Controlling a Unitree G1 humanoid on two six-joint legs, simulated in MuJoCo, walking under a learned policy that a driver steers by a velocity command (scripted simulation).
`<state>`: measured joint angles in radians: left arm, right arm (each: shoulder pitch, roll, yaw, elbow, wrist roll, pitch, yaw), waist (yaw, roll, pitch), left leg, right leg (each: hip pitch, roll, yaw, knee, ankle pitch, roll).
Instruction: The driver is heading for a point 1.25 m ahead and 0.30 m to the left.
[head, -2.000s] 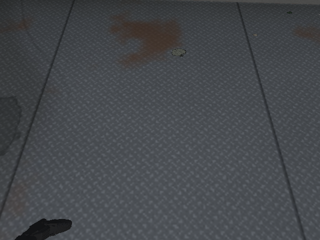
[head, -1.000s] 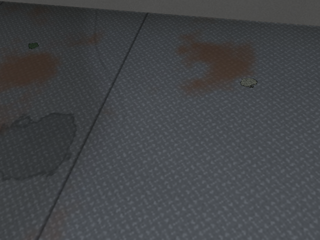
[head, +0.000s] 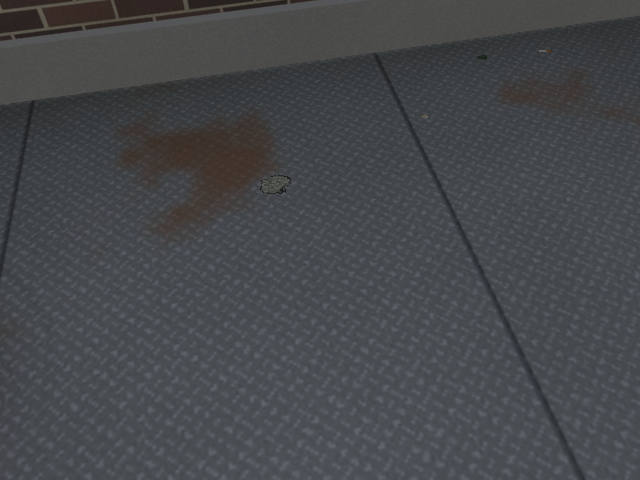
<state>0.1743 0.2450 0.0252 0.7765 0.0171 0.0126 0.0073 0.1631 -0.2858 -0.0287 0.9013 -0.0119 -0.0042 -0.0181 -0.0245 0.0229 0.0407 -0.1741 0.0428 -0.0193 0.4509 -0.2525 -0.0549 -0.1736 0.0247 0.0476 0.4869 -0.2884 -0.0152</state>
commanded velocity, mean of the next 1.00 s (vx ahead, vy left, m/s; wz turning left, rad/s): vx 0.26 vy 0.00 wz -0.02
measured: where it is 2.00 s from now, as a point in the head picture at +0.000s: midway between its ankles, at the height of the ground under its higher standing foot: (287, 333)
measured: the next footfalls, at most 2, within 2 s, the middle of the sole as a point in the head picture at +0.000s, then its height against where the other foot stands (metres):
right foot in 1.00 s outside the picture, level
left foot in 1.52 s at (258, 383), level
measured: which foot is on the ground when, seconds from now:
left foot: down 0.00-1.00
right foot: down 0.00-0.52, up 0.54-0.98, down 1.00-1.00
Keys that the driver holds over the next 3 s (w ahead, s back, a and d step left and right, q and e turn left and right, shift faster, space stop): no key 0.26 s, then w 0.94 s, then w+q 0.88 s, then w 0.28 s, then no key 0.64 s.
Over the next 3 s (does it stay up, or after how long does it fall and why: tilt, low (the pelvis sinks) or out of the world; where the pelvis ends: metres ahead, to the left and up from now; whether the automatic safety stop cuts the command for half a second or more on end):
stays up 1.17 0.31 0.00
